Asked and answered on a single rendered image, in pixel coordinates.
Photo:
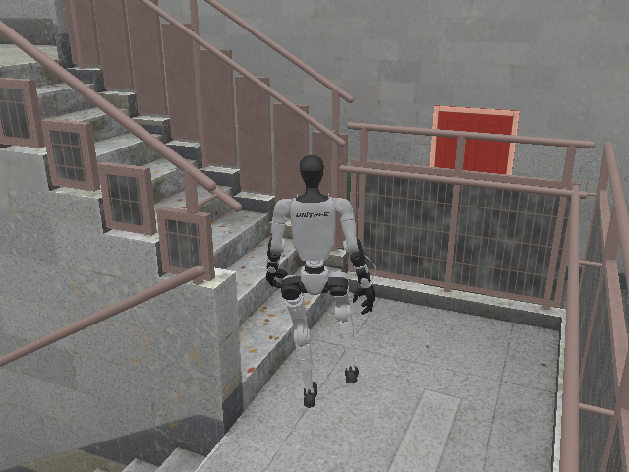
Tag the robot left upper arm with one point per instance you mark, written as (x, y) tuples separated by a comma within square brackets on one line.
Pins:
[(282, 208)]

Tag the robot right foot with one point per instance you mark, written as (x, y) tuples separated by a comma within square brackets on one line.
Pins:
[(351, 376)]

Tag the robot right upper arm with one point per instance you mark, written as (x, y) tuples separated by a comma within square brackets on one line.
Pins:
[(348, 224)]

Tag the right robot forearm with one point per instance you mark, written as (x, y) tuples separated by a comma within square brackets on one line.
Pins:
[(360, 267)]

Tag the robot left hand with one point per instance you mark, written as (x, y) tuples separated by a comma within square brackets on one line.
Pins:
[(280, 273)]

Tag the left robot thigh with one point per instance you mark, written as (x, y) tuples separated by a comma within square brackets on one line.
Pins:
[(294, 298)]

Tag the left robot forearm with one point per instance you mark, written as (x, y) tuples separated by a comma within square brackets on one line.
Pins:
[(273, 259)]

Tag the robot right hand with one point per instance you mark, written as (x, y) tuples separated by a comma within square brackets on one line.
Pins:
[(370, 294)]

